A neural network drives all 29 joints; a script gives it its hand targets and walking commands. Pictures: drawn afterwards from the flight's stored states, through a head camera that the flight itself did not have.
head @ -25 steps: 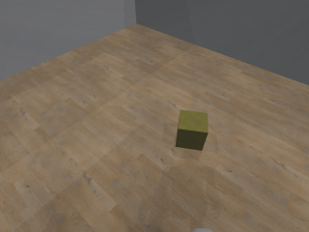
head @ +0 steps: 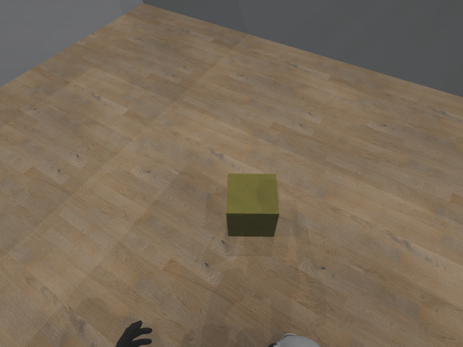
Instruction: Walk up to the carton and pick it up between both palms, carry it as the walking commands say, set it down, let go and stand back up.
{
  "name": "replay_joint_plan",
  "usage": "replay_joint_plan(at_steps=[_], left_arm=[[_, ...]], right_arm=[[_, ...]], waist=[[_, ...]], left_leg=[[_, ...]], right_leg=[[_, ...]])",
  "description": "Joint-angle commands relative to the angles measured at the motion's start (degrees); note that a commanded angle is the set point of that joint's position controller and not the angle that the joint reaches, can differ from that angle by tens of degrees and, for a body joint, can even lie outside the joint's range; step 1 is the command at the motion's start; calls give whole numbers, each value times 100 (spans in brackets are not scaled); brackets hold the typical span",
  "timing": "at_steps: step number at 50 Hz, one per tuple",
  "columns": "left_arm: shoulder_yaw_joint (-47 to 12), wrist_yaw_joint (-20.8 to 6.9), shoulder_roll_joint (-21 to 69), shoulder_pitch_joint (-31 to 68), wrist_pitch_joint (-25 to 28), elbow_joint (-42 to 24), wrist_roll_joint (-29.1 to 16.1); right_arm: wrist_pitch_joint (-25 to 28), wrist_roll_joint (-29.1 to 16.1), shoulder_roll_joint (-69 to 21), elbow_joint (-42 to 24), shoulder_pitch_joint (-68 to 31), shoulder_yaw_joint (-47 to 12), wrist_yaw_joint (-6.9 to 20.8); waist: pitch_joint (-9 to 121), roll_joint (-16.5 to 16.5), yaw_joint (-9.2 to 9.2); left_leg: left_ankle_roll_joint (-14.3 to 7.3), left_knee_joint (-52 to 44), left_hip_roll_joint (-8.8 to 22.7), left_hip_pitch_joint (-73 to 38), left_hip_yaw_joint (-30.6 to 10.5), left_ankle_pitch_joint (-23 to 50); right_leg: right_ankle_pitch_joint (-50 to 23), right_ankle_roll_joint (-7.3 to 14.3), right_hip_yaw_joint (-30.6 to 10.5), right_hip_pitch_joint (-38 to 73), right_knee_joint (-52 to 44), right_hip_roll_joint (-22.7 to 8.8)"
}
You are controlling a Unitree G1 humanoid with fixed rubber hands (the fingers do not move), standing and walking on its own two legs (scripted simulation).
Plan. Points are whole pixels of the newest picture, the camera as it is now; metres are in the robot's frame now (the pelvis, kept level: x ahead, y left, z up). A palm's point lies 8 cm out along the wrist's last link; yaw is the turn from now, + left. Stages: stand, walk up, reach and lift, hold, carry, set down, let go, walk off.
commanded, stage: walk up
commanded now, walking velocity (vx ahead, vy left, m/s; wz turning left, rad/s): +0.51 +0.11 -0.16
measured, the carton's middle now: (251, 206) +0.72 -0.09 -0.64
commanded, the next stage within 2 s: none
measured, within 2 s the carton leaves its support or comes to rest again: neither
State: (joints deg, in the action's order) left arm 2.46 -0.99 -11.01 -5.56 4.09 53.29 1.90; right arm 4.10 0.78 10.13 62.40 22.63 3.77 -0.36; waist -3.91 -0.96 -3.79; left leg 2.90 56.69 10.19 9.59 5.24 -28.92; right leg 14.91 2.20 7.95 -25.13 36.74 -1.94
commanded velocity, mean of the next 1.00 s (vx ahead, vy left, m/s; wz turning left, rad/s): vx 0.15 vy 0.02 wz -0.03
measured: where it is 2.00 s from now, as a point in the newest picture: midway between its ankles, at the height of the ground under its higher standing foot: (223, 337)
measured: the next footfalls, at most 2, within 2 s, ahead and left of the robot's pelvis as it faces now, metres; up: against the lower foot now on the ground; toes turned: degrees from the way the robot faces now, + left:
left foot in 0.42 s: +0.40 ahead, +0.13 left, +0.00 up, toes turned +6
right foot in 1.10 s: +0.17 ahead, -0.09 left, +0.00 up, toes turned -7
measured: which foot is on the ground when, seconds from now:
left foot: up 0.00-0.40, down 0.42-1.00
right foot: down 0.00-0.44, up 0.46-1.00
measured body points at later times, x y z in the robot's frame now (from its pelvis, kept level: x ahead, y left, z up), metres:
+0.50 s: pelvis +0.25 +0.06 +0.00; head +0.29 +0.07 +0.45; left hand +0.21 +0.27 -0.16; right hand +0.35 -0.17 -0.14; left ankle +0.36 +0.13 -0.72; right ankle +0.07 -0.09 -0.66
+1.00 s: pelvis +0.22 +0.06 +0.02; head +0.23 +0.07 +0.46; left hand +0.28 +0.31 -0.14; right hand +0.25 -0.22 -0.12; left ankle +0.36 +0.13 -0.72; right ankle +0.16 -0.09 -0.66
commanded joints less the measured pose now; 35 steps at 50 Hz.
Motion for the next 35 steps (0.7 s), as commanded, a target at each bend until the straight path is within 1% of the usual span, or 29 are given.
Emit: replay_joint_plan(at_steps=[1, 2, 3, 6, 8, 9, 11, 13, 14, 15, 16, 17, 18, 19, 20, 21, 22, 23, 24, 25, 26, 27, 28, 29, 30, 31, 32, 33, 35], left_arm=[[116, 122, -636, -1810, 173, 374, -38], [69, 113, -404, -1772, 151, 425, -43], [45, 121, -349, -2099, 183, 569, -20], [59, 147, -425, -2126, 211, 641, -44], [59, 172, -397, -1939, 188, 564, -36], [51, 150, -441, -1811, 166, 586, -50], [43, 232, -431, -1782, 147, 574, -112], [31, 226, -480, -2026, 152, 678, -123], [59, 253, -485, -2149, 100, 755, -123], [92, 261, -669, -2112, 94, 751, -110], [69, 233, -515, -2207, 108, 824, -139], [134, 245, -605, -2123, 81, 756, -124], [154, 268, -629, -2049, 74, 796, -198], [173, 280, -630, -2246, 85, 882, -208], [78, 223, -295, -2429, 45, 968, -239], [87, 247, -207, -2878, -31, 947, -261], [101, 255, -269, -2863, -111, 1124, -135], [13, 280, -84, -2931, -193, 1179, -127], [15, 266, -2, -2533, -162, 1173, -90], [64, 190, -50, -2191, -151, 1198, -3], [108, 183, 103, -1866, -226, 1036, -18], [65, 176, 224, -1725, -337, 978, -37], [108, 177, 141, -1697, -397, 1013, -36], [174, 193, -111, -1680, -499, 1048, 5], [43, 224, 235, -1651, -575, 1073, -87], [-25, 202, 97, -1454, -605, 893, -141], [-16, 189, -42, -1222, -592, 852, -173], [112, 248, -246, -1381, -675, 860, -174], [107, 283, -150, -1163, -827, 742, -182]], right_arm=[[-61, 52, 280, -131, 131, 90, 84], [-112, 91, 167, -279, -242, 69, 118], [-133, 66, 325, -392, -298, 70, 112], [-259, 62, 270, -462, -575, 103, 159], [-437, 18, 245, -673, -1096, 29, 218], [-447, 2, 165, -715, -1212, -46, 257], [-402, 43, 93, -908, -1655, -61, 307], [-397, -15, 102, -846, -1517, -119, 275], [-405, 25, 266, -896, -1680, -33, 321], [-379, 26, 213, -900, -1636, -76, 298], [-338, 23, 311, -871, -1586, -42, 318], [-301, 10, 445, -823, -1205, 54, 249], [-204, 49, 628, -682, -1076, 116, 172], [-116, 1, 699, -414, -324, 160, 118], [-4, 47, 1140, -290, 286, 291, 69], [69, 121, 1455, -195, 913, 354, 3], [-19, 23, 1259, -290, 770, 279, 1], [28, -39, 970, -398, 296, 234, 12], [18, -16, 487, -471, -351, 109, -6], [5, -22, 251, -365, -389, 40, -11], [61, -11, 156, -280, -393, -54, -48], [57, -43, 425, -236, -240, -18, -4], [62, 34, 280, -207, -425, -69, 0], [-5, 17, 558, -307, -467, -1, -45], [38, 1, 356, -345, -920, -125, -106], [37, -28, 302, -318, -912, -168, -74], [25, -10, 426, -95, -678, -159, -86], [15, -34, 560, -73, -564, -170, -81], [-17, 33, 675, 111, -224, -139, -104]], waist=[[693, 698, 563], [557, 717, 641], [438, 952, 636], [445, 917, 557], [55, 1047, 520], [-216, 1472, 441], [-214, 716, 441], [-311, 1127, 473], [-191, 1085, 577], [-319, 1305, 595], [-164, 1298, 566], [143, 1302, 339], [203, 742, 419], [652, 330, 142], [1176, -184, -122], [1879, -1638, -119], [1877, -823, -65], [1569, -503, 166], [1238, -629, 308], [736, -588, 349], [349, -664, 385], [557, -604, 351], [267, -613, 355], [317, 80, 368], [484, -847, 453], [564, -851, 485], [666, -659, 466], [641, -665, 589], [541, -810, 410]], left_leg=[[-123, 1393, -229, 2693, -459, 870], [-116, 994, -272, 2763, -349, 1025], [-247, 939, -324, 2639, -395, 1075], [-144, 450, -353, 2668, -268, 1825], [-34, -133, -320, 2681, -194, 2057], [72, -765, -322, 2596, -213, 2230], [-94, -1503, -530, 2152, -40, 2708], [-40, -2076, -775, 2008, 272, 3115], [-138, -1968, -810, 1769, 444, 3040], [-197, -2352, -557, 1511, 73, 3321], [-256, -2401, -671, 986, 254, 3481], [-306, -2447, -613, 695, 101, 3388], [-307, -2767, -809, 259, 281, 3019], [-434, -3024, -911, -390, 387, 3134], [-594, -3007, 236, -1520, -737, 4241], [-1177, -3524, 1751, -2410, -3008, 5451], [-1542, -3611, 1849, -1933, -2978, 5844], [-1517, -3784, 1751, -1666, -2800, 5497], [-1221, -3964, 1125, -1042, -1934, 5680], [-980, -4063, 697, -281, -1442, 5615], [-917, -4209, 713, 344, -1404, 6036], [-628, -4380, 606, 246, -1187, 4368], [-772, -4498, 551, 406, -1316, 4339], [-789, -4422, 791, 401, -1342, 4321], [-920, -4160, 447, 276, -711, 5793], [-959, -4030, 145, 213, -412, 6063], [-957, -4084, 130, 235, -287, 5938], [-757, -4201, 100, 152, -366, 5690], [-682, -4267, 261, 113, -624, 5217]], right_leg=[[-4200, 278, -1540, 2493, -1508, -1638], [-4189, 309, -1334, 2395, -1606, -1378], [-4504, 47, -1219, 2272, -1522, -1272], [-5114, 175, -884, 2352, -1865, -1408], [-4395, 310, -904, 1872, -2034, -1490], [-4161, 258, -791, 1589, -2106, -1346], [-3870, 94, -643, 1438, -2192, -1203], [-3971, 7, -410, 1756, -2279, -1114], [-3905, 101, -613, 1820, -2213, -1344], [-3692, 59, -552, 1515, -2187, -1402], [-3686, -55, -324, 1518, -2012, -1300], [-3546, -62, -384, 1723, -1668, -1348], [-3546, -88, -329, 1692, -1087, -1279], [-3444, -103, -313, 1777, -115, -1065], [-1184, -305, 17, 858, 932, -407], [2019, -471, -150, 76, 2811, 188], [1756, -433, -742, 232, 3607, -66], [1424, -472, -851, 107, 3794, -298], [1090, -437, -877, 26, 3384, -327], [699, -360, -819, 77, 3288, -314], [599, -310, -858, 422, 3037, -377], [494, -278, -795, 611, 2702, -480], [305, -344, -629, 509, 2834, -248], [116, -362, -781, 562, 2997, -231], [401, -396, -869, 897, 1931, -310], [554, -411, -678, 862, 1495, -95], [457, -419, -639, 988, 1334, -55], [183, -462, -576, 1002, 1320, 33], [243, -549, -407, 898, 1044, 121]])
